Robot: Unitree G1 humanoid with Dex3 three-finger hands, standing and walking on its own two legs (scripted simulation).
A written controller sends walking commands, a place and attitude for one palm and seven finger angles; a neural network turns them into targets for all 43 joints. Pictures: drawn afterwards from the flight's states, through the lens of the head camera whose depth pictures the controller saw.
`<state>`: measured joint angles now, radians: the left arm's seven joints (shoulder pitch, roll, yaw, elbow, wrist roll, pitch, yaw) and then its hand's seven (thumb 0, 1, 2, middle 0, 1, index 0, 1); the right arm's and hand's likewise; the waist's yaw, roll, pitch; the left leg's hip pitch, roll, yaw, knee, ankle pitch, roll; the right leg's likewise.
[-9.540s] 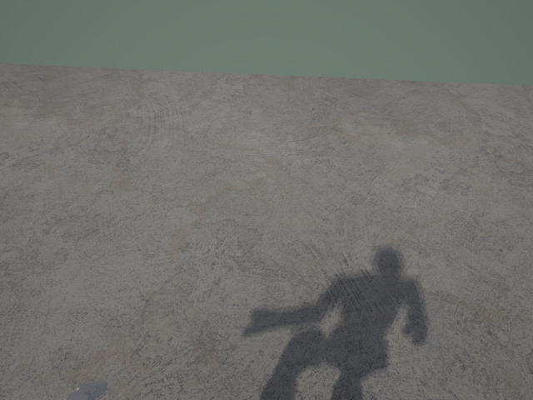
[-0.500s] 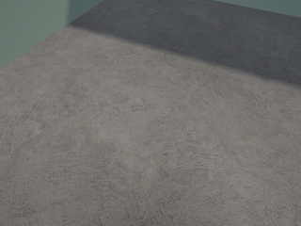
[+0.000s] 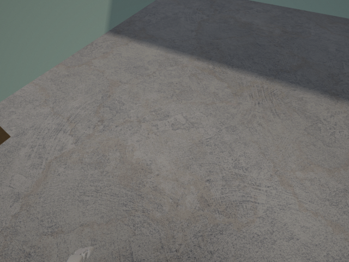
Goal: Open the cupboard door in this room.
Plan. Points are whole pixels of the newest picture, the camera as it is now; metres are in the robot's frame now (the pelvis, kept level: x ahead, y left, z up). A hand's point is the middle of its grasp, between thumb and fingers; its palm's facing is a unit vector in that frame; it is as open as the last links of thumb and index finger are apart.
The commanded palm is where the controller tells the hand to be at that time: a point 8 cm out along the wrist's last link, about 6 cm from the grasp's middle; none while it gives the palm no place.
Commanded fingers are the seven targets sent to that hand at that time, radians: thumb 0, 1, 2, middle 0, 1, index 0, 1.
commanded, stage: turn or walk to find it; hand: left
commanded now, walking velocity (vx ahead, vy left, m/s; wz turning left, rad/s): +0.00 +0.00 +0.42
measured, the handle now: out of the picture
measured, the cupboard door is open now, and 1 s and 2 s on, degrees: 0 0 0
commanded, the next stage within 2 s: stand and wait in 0.98 s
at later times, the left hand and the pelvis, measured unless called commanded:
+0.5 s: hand out of the picture -0.05 +0.16 -0.16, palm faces +0.28 -0.92 -0.27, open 7.3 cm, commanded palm none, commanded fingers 0.00 0.90 0.90 -0.20 -0.30 -0.20 -0.30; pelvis -0.03 -0.04 +0.00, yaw +14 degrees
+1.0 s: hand out of the picture -0.08 +0.23 -0.16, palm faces +0.45 -0.86 -0.25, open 7.4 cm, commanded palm none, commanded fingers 0.00 0.90 0.90 -0.20 -0.30 -0.20 -0.30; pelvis -0.07 +0.00 +0.00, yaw +25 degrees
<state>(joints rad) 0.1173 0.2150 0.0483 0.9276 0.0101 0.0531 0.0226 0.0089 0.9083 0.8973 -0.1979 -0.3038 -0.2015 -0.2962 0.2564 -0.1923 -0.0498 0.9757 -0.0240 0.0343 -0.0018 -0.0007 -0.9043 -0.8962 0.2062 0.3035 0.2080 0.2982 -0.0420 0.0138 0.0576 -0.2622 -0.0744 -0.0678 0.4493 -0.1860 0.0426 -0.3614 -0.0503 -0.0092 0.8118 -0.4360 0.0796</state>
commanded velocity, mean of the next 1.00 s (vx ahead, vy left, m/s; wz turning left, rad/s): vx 0.00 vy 0.00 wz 0.40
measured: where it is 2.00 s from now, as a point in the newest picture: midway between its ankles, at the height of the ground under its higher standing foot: outside the picture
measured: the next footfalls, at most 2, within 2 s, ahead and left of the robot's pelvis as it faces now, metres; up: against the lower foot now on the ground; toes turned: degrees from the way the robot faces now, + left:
right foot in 0.08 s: +0.03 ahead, -0.13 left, +0.00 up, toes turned +0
left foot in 0.62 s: -0.06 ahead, +0.10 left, +0.00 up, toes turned +22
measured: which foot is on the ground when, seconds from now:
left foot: down 0.00-0.08, up 0.10-0.60, down 0.62-1.00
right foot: up 0.00-0.06, down 0.08-0.64, up 0.66-1.00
